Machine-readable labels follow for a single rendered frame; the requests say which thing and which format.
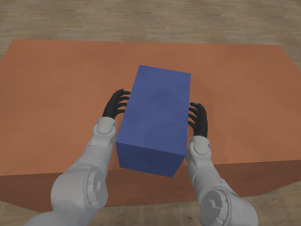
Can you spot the left robot hand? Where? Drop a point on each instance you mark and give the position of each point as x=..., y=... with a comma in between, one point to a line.
x=111, y=110

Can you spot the right robot hand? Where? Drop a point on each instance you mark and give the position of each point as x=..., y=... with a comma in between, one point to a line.
x=200, y=127

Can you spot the carton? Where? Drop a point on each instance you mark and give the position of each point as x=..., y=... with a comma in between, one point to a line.
x=152, y=137

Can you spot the pedestal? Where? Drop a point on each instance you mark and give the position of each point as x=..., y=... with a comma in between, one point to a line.
x=52, y=92

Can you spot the left robot upper arm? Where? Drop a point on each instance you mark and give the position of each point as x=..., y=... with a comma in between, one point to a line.
x=76, y=198

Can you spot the robot right forearm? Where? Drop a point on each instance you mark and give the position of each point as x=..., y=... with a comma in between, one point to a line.
x=201, y=170

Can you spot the robot left forearm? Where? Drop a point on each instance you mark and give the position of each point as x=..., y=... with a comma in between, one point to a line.
x=98, y=151

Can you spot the right robot upper arm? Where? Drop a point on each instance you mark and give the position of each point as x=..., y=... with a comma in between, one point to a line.
x=220, y=208

